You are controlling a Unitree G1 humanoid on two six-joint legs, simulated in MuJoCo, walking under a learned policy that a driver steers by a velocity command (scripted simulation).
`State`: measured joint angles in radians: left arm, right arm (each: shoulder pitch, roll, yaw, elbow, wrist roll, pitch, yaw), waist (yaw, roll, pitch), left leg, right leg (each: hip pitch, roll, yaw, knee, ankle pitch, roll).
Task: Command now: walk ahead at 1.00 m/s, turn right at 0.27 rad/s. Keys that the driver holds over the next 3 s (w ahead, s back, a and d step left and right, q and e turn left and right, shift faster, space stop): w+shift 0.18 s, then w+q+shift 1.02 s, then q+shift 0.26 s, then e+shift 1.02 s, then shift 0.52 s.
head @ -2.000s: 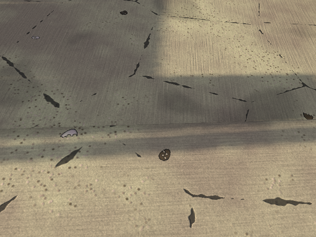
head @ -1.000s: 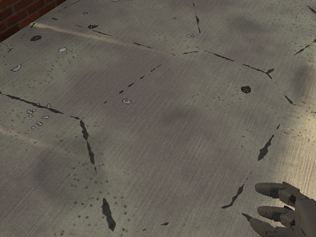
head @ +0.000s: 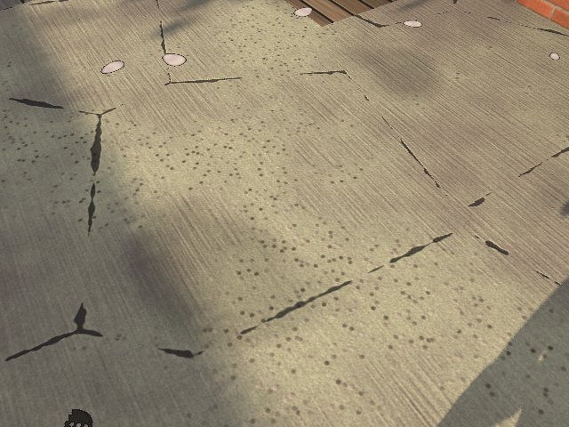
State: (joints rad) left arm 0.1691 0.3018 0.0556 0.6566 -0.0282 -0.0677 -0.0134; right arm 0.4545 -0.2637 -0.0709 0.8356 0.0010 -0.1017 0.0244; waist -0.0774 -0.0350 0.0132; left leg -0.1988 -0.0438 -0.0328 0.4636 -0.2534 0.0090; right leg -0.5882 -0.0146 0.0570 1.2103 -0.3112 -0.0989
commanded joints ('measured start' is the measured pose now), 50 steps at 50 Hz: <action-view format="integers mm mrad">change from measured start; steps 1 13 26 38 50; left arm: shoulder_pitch -38 -156 10 -8 -262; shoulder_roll -12 112 21 213 11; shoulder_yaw -20 25 21 55 -19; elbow -76 -148 104 79 -133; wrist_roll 14 -5 42 8 51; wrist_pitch -11 -45 -63 -5 -61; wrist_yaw -7 -39 -7 25 15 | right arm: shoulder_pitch -88 92 -179 214 -115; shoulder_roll -98 -198 -22 -303 -141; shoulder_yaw -5 9 20 -99 -22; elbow -75 34 -141 -95 -190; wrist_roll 5 4 40 57 31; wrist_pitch -30 21 83 109 17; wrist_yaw -2 -34 -15 16 -40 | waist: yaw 71 137 36 -256 42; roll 70 221 -18 12 11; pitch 66 -35 104 -136 107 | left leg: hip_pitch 63 258 -551 388 -228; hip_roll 271 277 253 3 19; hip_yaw -369 -62 -80 89 -345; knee -300 -64 756 253 -247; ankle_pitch -86 1027 125 157 44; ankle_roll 210 118 33 230 284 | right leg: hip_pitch -224 302 368 370 87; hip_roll -94 65 -241 -133 -17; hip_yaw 67 -109 -87 -299 23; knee -137 -650 -1085 -34 -446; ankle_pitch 118 252 233 962 267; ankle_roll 16 4 -33 71 171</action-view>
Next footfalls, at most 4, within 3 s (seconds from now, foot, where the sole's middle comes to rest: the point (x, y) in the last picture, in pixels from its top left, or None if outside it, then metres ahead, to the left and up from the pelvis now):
0.28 right None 0.48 -0.16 -0.77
0.76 left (225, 303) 0.87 0.12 -0.77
1.18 right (208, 188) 1.32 0.18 -0.77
1.60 left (95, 209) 1.25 0.53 -0.77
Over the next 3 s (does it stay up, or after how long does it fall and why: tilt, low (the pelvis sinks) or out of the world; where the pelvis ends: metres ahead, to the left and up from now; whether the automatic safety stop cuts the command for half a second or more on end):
stays up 1.37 0.40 0.00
